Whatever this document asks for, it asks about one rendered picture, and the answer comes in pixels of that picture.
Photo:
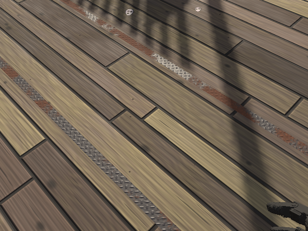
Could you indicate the robot right hand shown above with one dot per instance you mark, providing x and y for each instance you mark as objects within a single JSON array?
[{"x": 295, "y": 211}]

